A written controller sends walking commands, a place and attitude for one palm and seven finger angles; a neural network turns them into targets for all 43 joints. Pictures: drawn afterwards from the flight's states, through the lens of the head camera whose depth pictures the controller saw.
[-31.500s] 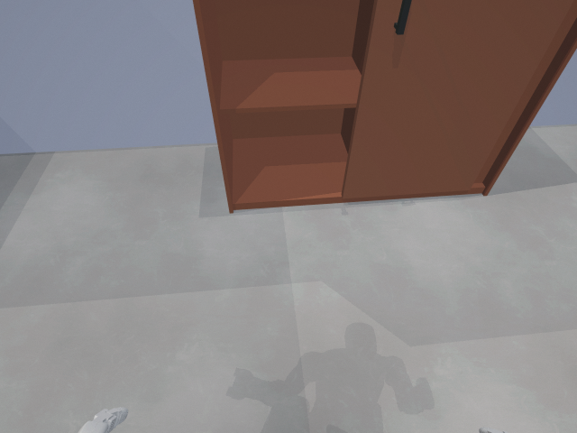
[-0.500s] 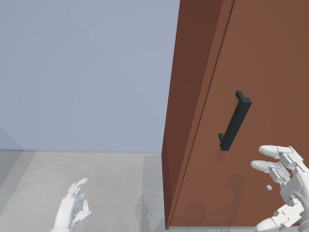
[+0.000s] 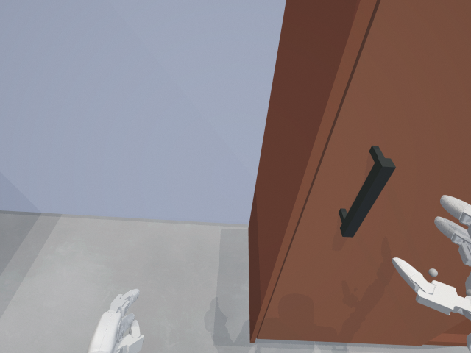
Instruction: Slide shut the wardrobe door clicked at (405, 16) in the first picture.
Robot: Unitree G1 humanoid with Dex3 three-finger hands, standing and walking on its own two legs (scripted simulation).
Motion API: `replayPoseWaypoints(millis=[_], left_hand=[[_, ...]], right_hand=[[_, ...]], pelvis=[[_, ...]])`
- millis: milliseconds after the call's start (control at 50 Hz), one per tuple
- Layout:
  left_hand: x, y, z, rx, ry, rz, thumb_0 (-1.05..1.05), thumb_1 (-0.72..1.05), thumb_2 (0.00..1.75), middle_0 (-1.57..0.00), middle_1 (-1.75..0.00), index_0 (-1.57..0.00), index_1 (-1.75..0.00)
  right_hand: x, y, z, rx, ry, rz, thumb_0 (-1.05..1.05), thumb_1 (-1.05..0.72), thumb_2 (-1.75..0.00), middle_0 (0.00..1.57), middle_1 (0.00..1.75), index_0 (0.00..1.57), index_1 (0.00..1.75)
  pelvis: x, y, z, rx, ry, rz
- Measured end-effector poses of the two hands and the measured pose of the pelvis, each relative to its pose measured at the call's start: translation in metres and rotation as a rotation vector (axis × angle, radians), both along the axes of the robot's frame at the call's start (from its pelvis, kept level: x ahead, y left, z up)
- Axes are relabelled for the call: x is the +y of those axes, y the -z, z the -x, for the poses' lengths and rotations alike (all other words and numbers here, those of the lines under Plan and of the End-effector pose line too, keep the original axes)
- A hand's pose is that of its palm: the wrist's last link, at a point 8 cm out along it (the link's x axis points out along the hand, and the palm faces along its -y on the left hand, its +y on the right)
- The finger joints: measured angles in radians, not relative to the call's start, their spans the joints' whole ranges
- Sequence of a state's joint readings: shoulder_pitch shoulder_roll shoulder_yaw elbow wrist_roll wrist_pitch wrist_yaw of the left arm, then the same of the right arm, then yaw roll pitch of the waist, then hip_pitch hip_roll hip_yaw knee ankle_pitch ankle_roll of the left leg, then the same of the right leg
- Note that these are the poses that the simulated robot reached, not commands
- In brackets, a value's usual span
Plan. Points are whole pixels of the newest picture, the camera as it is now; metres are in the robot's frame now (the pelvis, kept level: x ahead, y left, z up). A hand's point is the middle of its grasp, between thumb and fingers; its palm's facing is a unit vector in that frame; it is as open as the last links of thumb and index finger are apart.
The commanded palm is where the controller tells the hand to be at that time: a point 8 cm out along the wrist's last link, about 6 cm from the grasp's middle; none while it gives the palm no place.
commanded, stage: draw the hand back to the body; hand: right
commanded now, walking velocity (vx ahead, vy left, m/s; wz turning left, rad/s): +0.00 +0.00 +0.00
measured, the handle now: (360, 193) +0.34 -0.20 +0.14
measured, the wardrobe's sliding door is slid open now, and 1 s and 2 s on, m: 0.00 0.00 0.00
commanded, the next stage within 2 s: step back with the hand held close in 0.58 s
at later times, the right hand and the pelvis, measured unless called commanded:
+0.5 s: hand (434, 267) +0.20 -0.24 +0.16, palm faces +0.42 +0.84 -0.35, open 7.5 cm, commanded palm +0.15 -0.28 +0.18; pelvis +0.01 +0.01 +0.00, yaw +0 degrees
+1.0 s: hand (443, 275) +0.19 -0.26 +0.15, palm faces +0.34 +0.83 -0.45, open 7.4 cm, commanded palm +0.13 -0.31 +0.18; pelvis -0.02 -0.01 +0.00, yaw +2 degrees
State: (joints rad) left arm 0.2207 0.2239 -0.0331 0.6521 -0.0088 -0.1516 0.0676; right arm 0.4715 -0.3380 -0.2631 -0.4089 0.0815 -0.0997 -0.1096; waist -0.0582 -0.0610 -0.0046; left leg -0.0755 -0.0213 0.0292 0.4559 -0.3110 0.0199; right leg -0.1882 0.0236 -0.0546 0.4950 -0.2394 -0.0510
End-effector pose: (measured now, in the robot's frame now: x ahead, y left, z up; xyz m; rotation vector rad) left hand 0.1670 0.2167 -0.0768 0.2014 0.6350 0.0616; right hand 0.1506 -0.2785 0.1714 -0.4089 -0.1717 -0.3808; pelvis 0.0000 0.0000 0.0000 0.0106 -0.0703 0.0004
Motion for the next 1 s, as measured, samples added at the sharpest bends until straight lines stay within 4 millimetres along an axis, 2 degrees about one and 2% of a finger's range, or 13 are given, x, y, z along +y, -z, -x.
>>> replayPoseWaypoints(millis=[260, 380, 700, 840, 1000], left_hand=[[0.007, -0.007, -0.018, 0.002, -0.005, -0.017, 0.01, 0.91, 0.90, -0.20, -0.30, -0.20, -0.30], [0.004, -0.007, -0.022, 0.004, 0.003, -0.004, 0.01, 0.91, 0.90, -0.20, -0.30, -0.20, -0.30], [0.006, -0.004, -0.013, 0.027, 0.001, -0.001, 0.01, 0.91, 0.90, -0.20, -0.30, -0.21, -0.30], [0.014, -0.002, -0.002, 0.087, -0.022, -0.029, 0.01, 0.91, 0.90, -0.20, -0.30, -0.21, -0.30], [0.016, -0.001, 0.023, 0.132, -0.098, -0.068, 0.01, 0.91, 0.90, -0.20, -0.30, -0.20, -0.30]], right_hand=[[-0.005, -0.005, -0.008, -0.007, 0.015, 0.008, 0.00, -0.68, -0.80, 0.21, 0.42, 0.21, 0.43], [-0.002, -0.007, -0.006, -0.012, 0.020, 0.004, 0.01, -0.82, -0.87, 0.21, 0.34, 0.21, 0.35], [0.001, -0.006, 0.001, -0.006, 0.027, -0.003, 0.01, -0.88, -0.90, 0.21, 0.30, 0.21, 0.31], [-0.028, -0.020, -0.002, -0.041, 0.079, 0.112, 0.01, -0.88, -0.90, 0.21, 0.30, 0.21, 0.31], [-0.021, 0.005, -0.004, 0.066, -0.035, 0.079, 0.01, -0.89, -0.90, 0.20, 0.30, 0.20, 0.30]], pelvis=[[0.001, -0.002, -0.008, 0.005, -0.004, 0.001], [0.002, -0.002, -0.009, 0.004, -0.003, 0.002], [0.008, -0.003, -0.003, -0.007, 0.000, 0.001], [0.007, -0.002, 0.005, 0.032, -0.008, -0.023], [-0.014, 0.000, 0.019, 0.066, -0.033, -0.014]])
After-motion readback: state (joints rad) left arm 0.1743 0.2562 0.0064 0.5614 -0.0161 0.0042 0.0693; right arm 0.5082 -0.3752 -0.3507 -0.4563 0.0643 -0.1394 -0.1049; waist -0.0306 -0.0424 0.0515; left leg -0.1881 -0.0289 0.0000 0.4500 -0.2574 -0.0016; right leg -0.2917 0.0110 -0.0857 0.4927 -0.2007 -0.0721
